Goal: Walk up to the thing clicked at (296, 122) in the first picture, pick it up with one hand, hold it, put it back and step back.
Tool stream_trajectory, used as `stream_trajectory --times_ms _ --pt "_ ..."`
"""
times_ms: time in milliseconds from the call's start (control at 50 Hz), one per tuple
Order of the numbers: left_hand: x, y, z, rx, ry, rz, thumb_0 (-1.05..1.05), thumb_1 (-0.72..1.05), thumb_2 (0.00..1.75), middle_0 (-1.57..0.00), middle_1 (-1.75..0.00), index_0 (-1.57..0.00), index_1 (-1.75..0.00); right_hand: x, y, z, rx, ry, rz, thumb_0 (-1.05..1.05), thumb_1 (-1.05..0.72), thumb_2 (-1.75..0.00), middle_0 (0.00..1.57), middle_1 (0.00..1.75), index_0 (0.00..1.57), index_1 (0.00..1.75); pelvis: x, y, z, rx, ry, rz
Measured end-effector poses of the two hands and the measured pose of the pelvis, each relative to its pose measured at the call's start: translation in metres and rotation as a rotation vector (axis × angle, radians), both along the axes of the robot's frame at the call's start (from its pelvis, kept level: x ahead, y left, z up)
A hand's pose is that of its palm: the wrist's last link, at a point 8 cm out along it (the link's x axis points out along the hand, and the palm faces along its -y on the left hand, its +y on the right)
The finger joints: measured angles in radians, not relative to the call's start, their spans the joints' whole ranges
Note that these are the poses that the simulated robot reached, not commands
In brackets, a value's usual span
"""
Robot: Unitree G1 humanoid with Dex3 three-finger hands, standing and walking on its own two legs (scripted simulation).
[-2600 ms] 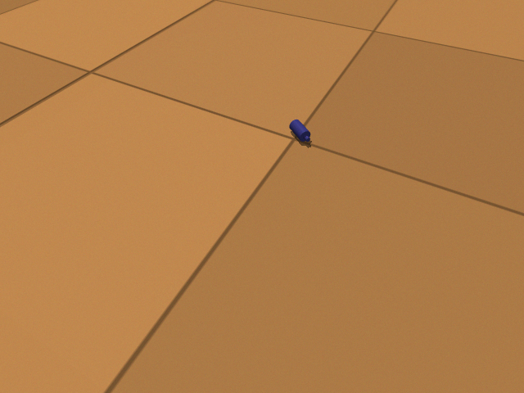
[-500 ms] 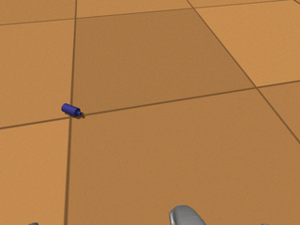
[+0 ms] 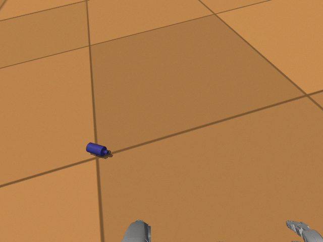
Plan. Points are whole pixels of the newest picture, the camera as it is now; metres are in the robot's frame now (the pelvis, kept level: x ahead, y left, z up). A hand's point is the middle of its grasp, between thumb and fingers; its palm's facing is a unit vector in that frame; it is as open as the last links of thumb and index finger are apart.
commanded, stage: walk up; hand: left
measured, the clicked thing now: (98, 149) +0.84 +0.58 -0.72
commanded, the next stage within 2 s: none
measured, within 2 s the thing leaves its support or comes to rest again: neither
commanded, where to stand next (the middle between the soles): +0.41 +0.49 m, yaw -20 degrees
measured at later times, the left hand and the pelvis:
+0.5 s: hand (29, 203) +0.27 +0.47 -0.13, palm faces -0.19 -0.85 -0.50, open 7.4 cm; pelvis +0.13 +0.19 +0.00, yaw -8 degrees
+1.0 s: hand out of the picture +0.32 +0.71 -0.14, palm faces -0.21 -0.74 -0.64, open 7.4 cm; pelvis +0.20 +0.39 -0.04, yaw -13 degrees
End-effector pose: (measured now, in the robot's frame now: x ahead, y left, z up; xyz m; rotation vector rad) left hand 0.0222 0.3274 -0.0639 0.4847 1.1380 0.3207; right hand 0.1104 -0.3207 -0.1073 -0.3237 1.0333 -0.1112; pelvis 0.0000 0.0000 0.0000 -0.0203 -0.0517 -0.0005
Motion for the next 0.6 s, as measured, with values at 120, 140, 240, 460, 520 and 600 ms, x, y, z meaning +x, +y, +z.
stream_trajectory --times_ms 120,140,240,460,520,600 --pt "0.009 0.080 -0.012 0.039 0.098 -0.016 0.00 0.89 0.90 -0.21 -0.30 -0.21 -0.30 0.039 0.034 0.011 -0.081 -0.009 -0.020 0.01 -0.91 -0.90 0.20 0.30 0.21 0.30 0.031 0.060 -0.012 -0.026 0.038 -0.032" --pt "0.015 0.097 -0.017 0.047 0.108 -0.021 0.00 0.89 0.90 -0.21 -0.30 -0.21 -0.30 0.044 0.042 0.011 -0.096 -0.010 -0.024 0.01 -0.91 -0.90 0.20 0.30 0.21 0.30 0.037 0.072 -0.017 -0.031 0.045 -0.036" --pt "0.067 0.167 -0.043 0.080 0.128 -0.036 0.01 0.90 0.90 -0.21 -0.30 -0.21 -0.30 0.047 0.098 0.011 -0.128 -0.017 -0.063 0.00 -0.91 -0.90 0.20 0.30 0.20 0.30 0.060 0.124 -0.030 0.004 0.032 -0.066" --pt "0.221 0.178 -0.020 -0.030 -0.011 -0.204 0.00 0.90 0.90 -0.20 -0.30 -0.20 -0.30 -0.004 0.188 0.011 -0.039 0.153 -0.248 0.01 -0.90 -0.90 0.21 0.30 0.21 0.30 0.117 0.184 0.003 0.009 0.025 -0.122" --pt "0.253 0.176 -0.018 -0.025 -0.038 -0.251 0.00 0.90 0.90 -0.20 -0.30 -0.20 -0.30 -0.006 0.200 -0.005 -0.019 0.178 -0.279 0.01 -0.90 -0.90 0.21 0.30 0.21 0.30 0.132 0.196 -0.004 0.022 0.021 -0.145" --pt "0.274 0.188 -0.020 0.013 -0.077 -0.280 0.00 0.90 0.90 -0.20 -0.30 -0.21 -0.30 0.011 0.217 -0.032 0.008 0.178 -0.301 0.01 -0.90 -0.90 0.21 0.30 0.21 0.30 0.145 0.212 -0.019 -0.009 0.005 -0.175"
